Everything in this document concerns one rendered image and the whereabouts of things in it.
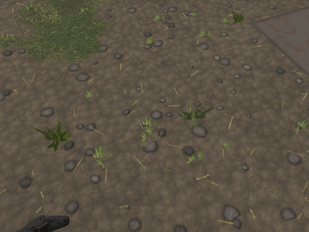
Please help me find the left robot hand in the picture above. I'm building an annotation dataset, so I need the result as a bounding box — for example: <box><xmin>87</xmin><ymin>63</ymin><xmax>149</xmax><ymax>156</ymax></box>
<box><xmin>16</xmin><ymin>215</ymin><xmax>70</xmax><ymax>232</ymax></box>

